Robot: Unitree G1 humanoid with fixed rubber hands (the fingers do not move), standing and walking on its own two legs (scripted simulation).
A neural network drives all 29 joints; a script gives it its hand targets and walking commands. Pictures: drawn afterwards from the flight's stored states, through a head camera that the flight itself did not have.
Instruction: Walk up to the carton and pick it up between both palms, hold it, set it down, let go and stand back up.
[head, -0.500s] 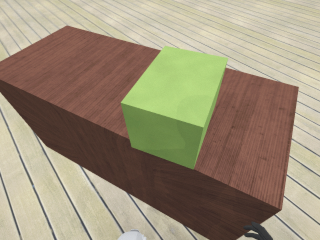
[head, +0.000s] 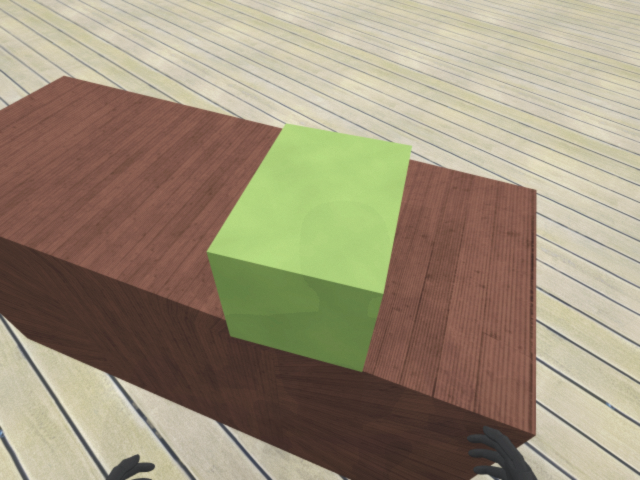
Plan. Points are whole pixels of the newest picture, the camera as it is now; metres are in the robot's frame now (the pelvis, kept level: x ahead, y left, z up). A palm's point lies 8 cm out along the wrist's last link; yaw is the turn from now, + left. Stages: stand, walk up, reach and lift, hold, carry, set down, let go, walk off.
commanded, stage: walk up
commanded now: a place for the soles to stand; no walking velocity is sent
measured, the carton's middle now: (321, 240) +0.48 +0.00 +0.01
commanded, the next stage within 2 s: none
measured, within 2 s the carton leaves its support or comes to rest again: neither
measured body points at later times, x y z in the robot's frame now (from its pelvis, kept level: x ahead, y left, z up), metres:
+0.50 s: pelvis -0.01 +0.02 -0.01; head +0.01 +0.00 +0.44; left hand +0.11 +0.28 -0.10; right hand +0.12 -0.27 -0.11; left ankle +0.04 +0.12 -0.70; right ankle -0.02 -0.15 -0.73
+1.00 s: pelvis -0.01 +0.16 -0.03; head +0.03 +0.14 +0.42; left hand +0.20 +0.38 -0.13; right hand +0.03 -0.13 -0.14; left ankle +0.07 +0.23 -0.73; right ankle -0.03 +0.07 -0.71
